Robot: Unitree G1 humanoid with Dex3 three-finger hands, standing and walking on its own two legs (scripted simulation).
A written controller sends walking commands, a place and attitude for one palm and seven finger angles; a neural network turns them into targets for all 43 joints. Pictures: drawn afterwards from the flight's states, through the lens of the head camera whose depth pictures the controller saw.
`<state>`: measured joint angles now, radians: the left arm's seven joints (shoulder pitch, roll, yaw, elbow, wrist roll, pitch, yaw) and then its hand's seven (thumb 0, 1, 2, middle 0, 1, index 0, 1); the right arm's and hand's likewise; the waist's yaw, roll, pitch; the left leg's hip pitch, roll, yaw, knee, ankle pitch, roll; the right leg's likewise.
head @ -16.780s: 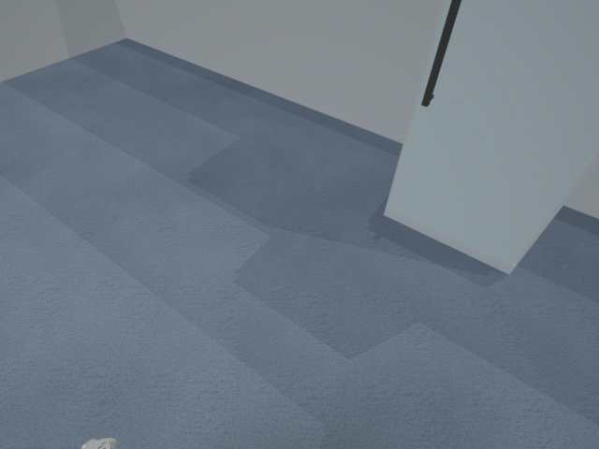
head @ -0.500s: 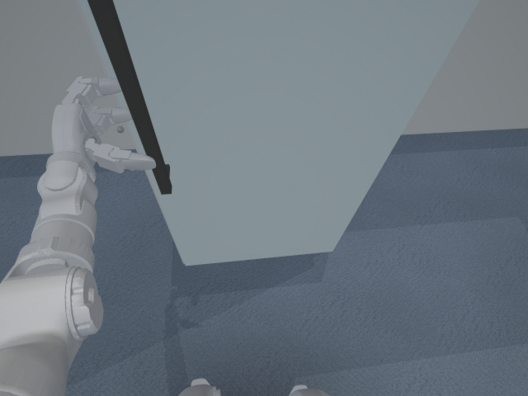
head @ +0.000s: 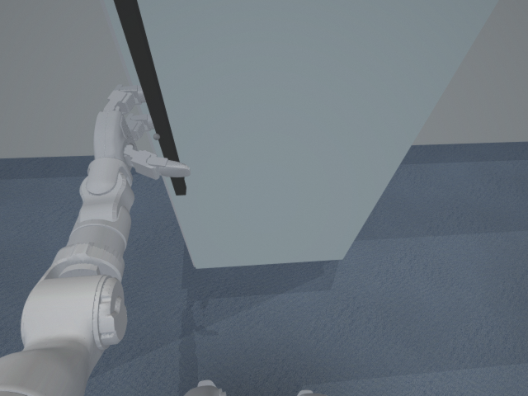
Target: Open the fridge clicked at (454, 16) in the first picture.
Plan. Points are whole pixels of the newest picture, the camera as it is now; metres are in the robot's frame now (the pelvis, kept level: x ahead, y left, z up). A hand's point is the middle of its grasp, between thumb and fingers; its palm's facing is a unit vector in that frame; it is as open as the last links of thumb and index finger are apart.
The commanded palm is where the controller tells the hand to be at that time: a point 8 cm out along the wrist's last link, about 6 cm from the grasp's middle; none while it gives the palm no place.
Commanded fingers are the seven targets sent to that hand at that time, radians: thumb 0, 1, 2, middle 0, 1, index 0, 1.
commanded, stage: slide the fingers in behind the handle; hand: left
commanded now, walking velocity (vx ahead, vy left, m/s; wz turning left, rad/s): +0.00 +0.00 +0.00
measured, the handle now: (161, 108) +0.54 +0.15 +0.11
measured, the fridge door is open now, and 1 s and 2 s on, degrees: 0 0 0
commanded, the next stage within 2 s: grip the handle and tug to test in 1.04 s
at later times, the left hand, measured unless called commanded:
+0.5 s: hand (171, 135) +0.48 +0.13 +0.11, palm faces +0.05 -1.00 +0.00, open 14.0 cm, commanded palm +0.45 +0.18 +0.11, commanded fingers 0.00 -0.50 0.30 -0.30 -1.20 -0.30 -1.20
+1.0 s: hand (169, 137) +0.48 +0.13 +0.11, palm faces +0.06 -1.00 +0.00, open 14.1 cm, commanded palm +0.45 +0.17 +0.11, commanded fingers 0.00 -0.50 0.30 -0.30 -1.20 -0.30 -1.20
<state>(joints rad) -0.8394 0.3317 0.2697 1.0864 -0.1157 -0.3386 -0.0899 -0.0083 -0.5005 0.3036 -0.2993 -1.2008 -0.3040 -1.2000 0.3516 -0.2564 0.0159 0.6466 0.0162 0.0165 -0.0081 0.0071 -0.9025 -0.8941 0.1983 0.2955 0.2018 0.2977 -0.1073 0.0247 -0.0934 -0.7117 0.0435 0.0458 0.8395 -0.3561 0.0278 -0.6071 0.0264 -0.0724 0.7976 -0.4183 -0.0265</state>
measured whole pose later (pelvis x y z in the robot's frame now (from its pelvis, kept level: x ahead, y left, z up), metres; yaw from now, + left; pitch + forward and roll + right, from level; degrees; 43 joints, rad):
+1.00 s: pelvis +0.00 -0.01 +0.00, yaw +0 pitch +12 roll -1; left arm -0.80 0.29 0.25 1.05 -0.12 -0.35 -0.04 -0.01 -0.50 0.30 -0.29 -1.20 -0.27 -1.18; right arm 0.37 -0.26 0.00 0.66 0.01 0.02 0.00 0.01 -0.90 -0.89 0.20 0.30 0.20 0.30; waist -0.10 0.03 -0.10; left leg -0.68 0.05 0.05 0.82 -0.35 0.02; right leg -0.59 0.03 -0.07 0.78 -0.42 -0.04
